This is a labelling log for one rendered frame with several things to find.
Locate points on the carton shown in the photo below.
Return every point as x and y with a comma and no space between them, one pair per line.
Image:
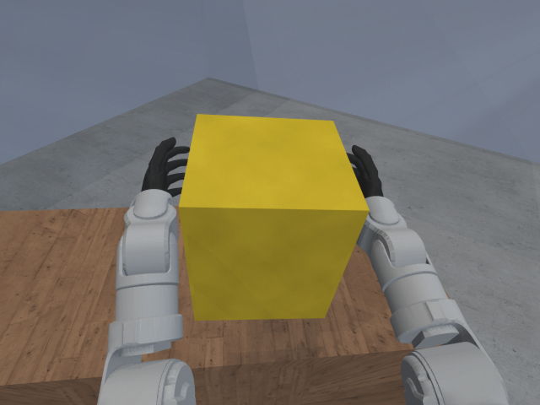
270,213

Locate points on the robot left hand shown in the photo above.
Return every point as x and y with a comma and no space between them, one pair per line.
156,176

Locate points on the pedestal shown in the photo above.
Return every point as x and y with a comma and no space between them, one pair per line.
58,297

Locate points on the robot right hand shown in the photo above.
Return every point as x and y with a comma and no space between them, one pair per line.
365,172

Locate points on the robot left upper arm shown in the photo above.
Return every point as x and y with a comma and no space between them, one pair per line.
158,382

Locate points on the robot right upper arm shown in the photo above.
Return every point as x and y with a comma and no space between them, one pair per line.
452,374

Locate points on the right robot forearm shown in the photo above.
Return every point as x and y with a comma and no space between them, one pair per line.
421,313

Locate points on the left robot forearm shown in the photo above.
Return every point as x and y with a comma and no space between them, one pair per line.
147,275

